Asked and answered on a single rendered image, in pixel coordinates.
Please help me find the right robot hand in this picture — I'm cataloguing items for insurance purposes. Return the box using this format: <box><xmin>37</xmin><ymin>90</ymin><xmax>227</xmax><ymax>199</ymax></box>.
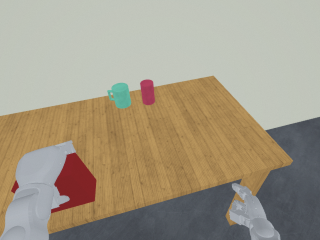
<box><xmin>229</xmin><ymin>183</ymin><xmax>267</xmax><ymax>228</ymax></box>

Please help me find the right robot forearm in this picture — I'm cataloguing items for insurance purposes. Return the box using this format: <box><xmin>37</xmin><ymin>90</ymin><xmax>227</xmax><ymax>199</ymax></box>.
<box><xmin>249</xmin><ymin>217</ymin><xmax>281</xmax><ymax>240</ymax></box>

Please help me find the sponge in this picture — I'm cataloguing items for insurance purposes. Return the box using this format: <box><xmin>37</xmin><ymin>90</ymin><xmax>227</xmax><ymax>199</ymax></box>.
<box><xmin>11</xmin><ymin>152</ymin><xmax>97</xmax><ymax>213</ymax></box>

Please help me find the left robot forearm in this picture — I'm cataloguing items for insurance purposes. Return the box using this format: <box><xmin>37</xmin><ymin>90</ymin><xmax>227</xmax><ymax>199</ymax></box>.
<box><xmin>0</xmin><ymin>183</ymin><xmax>54</xmax><ymax>240</ymax></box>

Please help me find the table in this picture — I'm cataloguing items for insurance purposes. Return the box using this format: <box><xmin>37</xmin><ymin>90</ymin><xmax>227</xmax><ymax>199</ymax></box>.
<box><xmin>0</xmin><ymin>76</ymin><xmax>293</xmax><ymax>237</ymax></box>

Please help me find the left robot hand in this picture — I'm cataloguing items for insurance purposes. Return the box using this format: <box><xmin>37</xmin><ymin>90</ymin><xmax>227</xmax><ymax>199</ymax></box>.
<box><xmin>15</xmin><ymin>140</ymin><xmax>76</xmax><ymax>209</ymax></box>

